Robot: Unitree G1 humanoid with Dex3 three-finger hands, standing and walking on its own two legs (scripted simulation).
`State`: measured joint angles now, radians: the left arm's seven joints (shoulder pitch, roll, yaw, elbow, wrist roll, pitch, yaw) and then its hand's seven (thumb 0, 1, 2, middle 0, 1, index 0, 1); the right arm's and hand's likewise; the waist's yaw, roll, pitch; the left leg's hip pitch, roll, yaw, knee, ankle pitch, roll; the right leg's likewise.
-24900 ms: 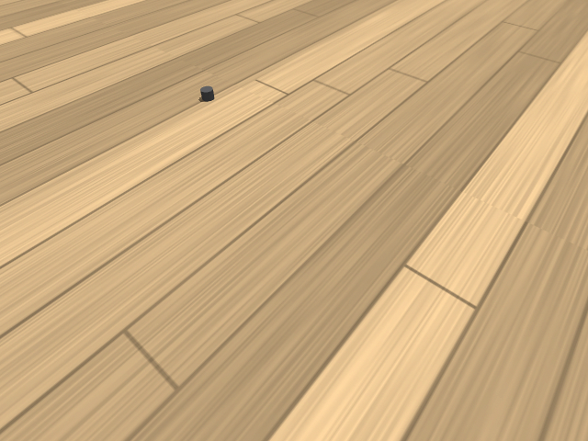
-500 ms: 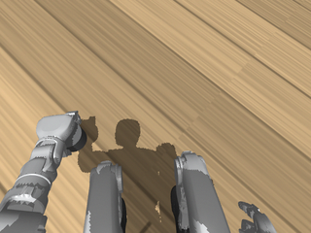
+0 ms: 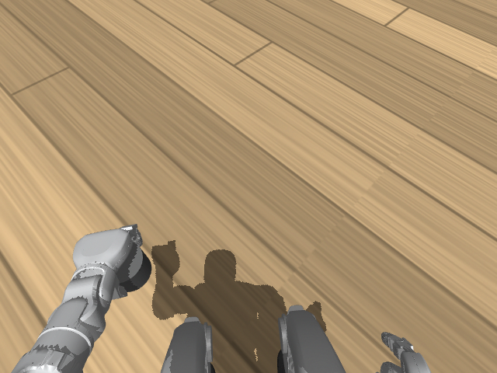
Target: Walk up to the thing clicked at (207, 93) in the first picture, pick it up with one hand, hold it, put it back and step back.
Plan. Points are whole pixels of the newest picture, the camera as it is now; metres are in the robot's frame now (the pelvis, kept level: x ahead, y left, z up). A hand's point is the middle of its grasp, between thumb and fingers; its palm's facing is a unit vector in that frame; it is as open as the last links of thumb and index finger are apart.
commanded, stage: lift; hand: left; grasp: from above
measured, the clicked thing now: (125, 266) +0.34 +0.22 -0.12
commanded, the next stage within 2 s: hold in 0.54 s
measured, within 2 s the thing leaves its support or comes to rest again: neither
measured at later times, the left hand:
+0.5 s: hand (93, 230) +0.36 +0.22 +0.02, palm faces -0.46 -0.09 -0.88, open 10.6 cm
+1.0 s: hand (79, 212) +0.36 +0.22 +0.07, palm faces -0.46 -0.06 -0.89, open 10.7 cm
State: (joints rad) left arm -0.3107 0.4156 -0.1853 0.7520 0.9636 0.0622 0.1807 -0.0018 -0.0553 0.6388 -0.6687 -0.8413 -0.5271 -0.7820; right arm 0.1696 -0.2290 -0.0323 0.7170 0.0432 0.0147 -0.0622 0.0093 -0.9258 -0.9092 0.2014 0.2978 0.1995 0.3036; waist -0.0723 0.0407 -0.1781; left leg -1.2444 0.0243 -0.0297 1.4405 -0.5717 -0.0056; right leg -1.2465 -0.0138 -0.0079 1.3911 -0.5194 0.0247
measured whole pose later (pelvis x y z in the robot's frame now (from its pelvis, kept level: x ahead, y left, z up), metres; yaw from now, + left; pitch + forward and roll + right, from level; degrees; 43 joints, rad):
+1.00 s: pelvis +0.06 +0.00 +0.14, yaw -1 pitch +6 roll +0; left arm -0.27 0.39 -0.21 0.77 1.00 0.01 0.09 -0.02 -0.12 0.74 -0.69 -0.83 -0.53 -0.80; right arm 0.24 -0.25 -0.06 0.71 0.05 0.05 -0.03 0.01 -0.91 -0.90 0.20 0.30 0.20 0.30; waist -0.03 0.04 -0.06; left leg -0.43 0.02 0.02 0.67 -0.35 0.00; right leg -0.45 -0.02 0.02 0.65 -0.30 0.03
